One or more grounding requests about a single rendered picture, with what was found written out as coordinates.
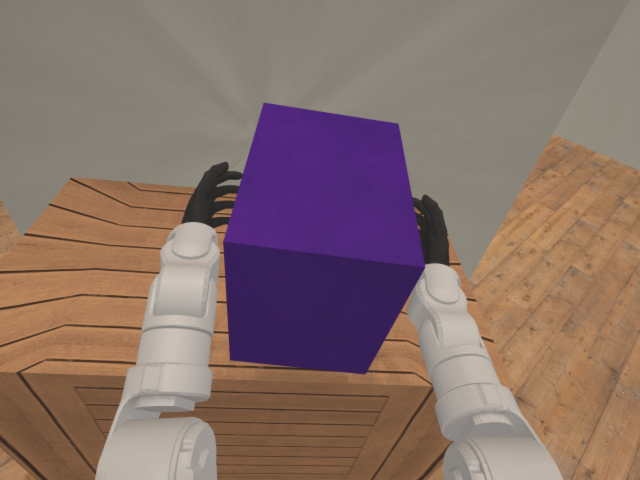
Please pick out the robot left upper arm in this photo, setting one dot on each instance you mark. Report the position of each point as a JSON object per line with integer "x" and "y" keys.
{"x": 181, "y": 448}

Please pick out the pedestal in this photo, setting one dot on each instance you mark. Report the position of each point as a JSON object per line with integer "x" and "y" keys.
{"x": 73, "y": 295}

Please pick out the carton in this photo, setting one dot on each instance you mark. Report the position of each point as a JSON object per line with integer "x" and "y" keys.
{"x": 322, "y": 249}

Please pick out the right robot forearm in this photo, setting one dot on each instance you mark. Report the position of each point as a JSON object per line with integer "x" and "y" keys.
{"x": 470, "y": 398}

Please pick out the robot right upper arm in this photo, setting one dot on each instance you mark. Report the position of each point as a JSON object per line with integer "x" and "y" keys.
{"x": 498, "y": 458}

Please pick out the right robot hand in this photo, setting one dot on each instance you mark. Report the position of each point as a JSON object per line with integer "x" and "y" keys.
{"x": 433, "y": 233}

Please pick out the left robot hand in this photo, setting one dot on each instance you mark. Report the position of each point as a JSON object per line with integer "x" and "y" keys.
{"x": 201, "y": 206}

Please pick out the left robot forearm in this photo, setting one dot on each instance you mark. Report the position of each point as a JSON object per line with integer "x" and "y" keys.
{"x": 171, "y": 372}

